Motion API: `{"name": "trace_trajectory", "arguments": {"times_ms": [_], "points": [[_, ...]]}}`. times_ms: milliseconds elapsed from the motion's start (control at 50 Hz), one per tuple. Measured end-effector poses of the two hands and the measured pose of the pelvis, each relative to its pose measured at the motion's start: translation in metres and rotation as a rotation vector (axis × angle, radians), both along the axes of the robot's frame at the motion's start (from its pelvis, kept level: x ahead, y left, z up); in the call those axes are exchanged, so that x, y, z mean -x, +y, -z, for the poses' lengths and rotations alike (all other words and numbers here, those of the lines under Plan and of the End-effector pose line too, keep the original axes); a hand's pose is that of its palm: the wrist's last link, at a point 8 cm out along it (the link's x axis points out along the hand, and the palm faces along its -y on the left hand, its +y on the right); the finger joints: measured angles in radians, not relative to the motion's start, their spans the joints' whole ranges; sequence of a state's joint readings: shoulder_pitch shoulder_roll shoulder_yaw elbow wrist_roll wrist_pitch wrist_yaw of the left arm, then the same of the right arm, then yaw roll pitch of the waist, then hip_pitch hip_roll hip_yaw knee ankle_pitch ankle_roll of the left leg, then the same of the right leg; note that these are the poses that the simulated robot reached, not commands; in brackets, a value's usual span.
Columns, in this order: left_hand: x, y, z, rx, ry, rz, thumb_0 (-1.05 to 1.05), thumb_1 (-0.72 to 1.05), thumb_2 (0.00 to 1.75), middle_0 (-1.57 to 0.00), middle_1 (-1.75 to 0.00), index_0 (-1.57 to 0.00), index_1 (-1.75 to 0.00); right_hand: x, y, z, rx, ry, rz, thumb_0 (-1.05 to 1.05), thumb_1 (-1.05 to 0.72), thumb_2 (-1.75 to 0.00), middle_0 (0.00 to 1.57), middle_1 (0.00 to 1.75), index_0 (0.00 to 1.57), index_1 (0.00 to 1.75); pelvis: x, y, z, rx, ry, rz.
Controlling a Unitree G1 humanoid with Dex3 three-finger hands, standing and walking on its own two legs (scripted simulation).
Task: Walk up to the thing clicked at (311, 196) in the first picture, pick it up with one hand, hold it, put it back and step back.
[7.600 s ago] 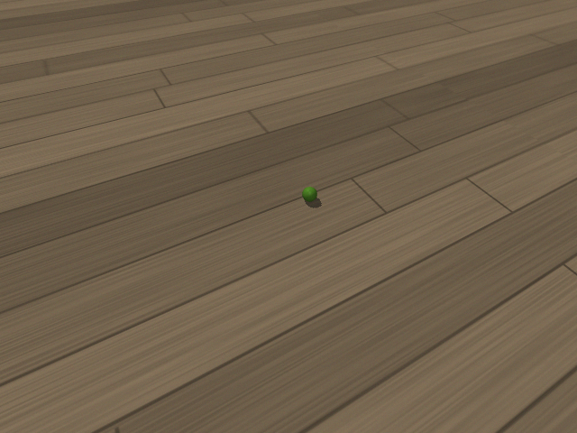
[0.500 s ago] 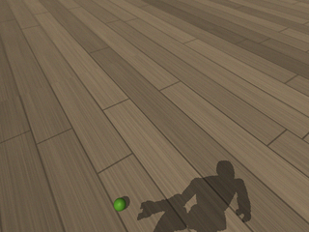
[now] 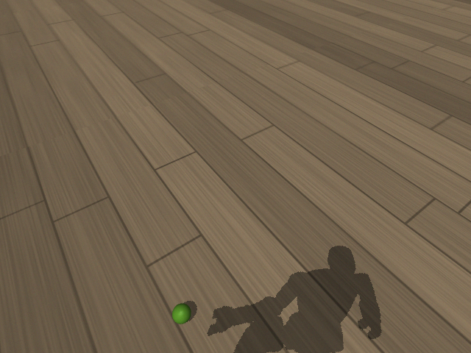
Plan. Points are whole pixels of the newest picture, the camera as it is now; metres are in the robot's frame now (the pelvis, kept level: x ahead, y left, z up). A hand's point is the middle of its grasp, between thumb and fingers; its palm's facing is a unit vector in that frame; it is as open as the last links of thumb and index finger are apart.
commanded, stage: stand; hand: left
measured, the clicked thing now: (181, 313) +0.44 +0.22 -0.74
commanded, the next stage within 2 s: walk up in 0.74 s
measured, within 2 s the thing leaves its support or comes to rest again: neither
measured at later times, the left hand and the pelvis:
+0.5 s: hand out of the picture +0.07 +0.26 -0.16, palm faces -0.03 -0.94 -0.35, open 7.4 cm; pelvis +0.00 +0.00 +0.00, yaw +0 degrees
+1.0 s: hand out of the picture +0.06 +0.24 -0.16, palm faces -0.03 -0.93 -0.36, open 7.4 cm; pelvis +0.01 -0.04 -0.01, yaw -1 degrees
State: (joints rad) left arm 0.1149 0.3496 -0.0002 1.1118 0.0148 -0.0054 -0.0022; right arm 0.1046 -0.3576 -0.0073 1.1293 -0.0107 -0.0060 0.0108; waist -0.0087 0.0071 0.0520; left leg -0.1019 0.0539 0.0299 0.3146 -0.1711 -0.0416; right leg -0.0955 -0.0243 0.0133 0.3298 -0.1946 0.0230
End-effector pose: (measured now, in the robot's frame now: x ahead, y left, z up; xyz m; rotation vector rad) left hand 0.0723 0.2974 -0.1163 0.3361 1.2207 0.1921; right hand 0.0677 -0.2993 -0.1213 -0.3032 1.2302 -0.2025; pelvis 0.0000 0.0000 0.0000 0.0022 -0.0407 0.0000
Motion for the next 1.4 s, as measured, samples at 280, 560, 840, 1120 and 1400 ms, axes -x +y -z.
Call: {"name": "trace_trajectory", "arguments": {"times_ms": [280, 560, 840, 1120, 1400], "points": [[0.006, 0.003, 0.001, 0.001, 0.006, -0.005, 0.01, 0.90, 0.90, -0.20, -0.30, -0.20, -0.30, 0.004, 0.002, 0.000, 0.001, 0.006, -0.001, 0.01, -0.91, -0.90, 0.21, 0.30, 0.20, 0.30, 0.002, 0.002, 0.000, 0.000, -0.001, -0.002], [0.011, 0.005, 0.000, -0.001, 0.017, -0.012, 0.01, 0.90, 0.90, -0.20, -0.30, -0.20, -0.30, 0.005, 0.004, 0.001, -0.002, 0.009, -0.006, 0.01, -0.91, -0.90, 0.21, 0.30, 0.20, 0.30, 0.003, 0.003, 0.000, -0.001, -0.001, -0.004], [0.010, 0.006, 0.004, 0.000, 0.018, -0.019, 0.01, 0.90, 0.90, -0.20, -0.30, -0.20, -0.30, 0.008, -0.006, -0.002, 0.021, -0.027, 0.004, 0.01, -0.90, -0.90, 0.21, 0.30, 0.20, 0.30, 0.000, -0.006, 0.004, -0.015, 0.007, 0.005], [0.010, -0.037, 0.004, 0.007, 0.044, -0.041, 0.01, 0.90, 0.90, -0.20, -0.30, -0.20, -0.30, -0.008, -0.062, -0.003, 0.085, 0.025, -0.016, 0.01, -0.91, -0.90, 0.21, 0.30, 0.20, 0.30, -0.027, -0.039, 0.008, 0.003, 0.010, 0.004], [-0.054, -0.057, 0.013, 0.038, -0.032, -0.022, 0.01, 0.90, 0.90, -0.20, -0.30, -0.20, -0.30, -0.084, -0.040, -0.003, 0.007, -0.090, -0.061, 0.01, -0.90, -0.90, 0.21, 0.30, 0.20, 0.30, -0.061, -0.050, 0.008, 0.005, 0.007, -0.006]]}}
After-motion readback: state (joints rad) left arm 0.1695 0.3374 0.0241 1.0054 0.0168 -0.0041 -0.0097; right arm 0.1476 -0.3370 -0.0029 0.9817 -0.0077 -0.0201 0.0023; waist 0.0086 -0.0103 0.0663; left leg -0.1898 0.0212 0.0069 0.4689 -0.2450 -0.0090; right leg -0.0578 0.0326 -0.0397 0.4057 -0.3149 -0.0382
